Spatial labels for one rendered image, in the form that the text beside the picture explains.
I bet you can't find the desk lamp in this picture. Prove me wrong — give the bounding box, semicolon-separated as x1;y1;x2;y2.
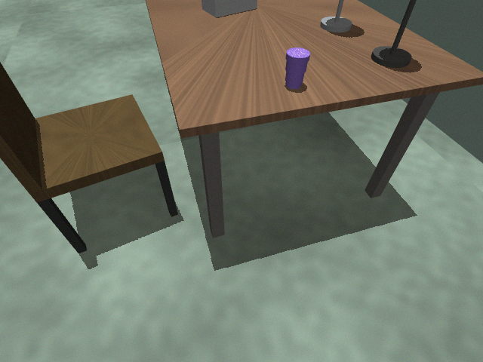
371;0;416;68
320;0;352;32

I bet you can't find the table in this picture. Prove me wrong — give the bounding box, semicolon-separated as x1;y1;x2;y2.
146;0;483;238

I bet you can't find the chair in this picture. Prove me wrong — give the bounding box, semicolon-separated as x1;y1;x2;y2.
0;63;178;253

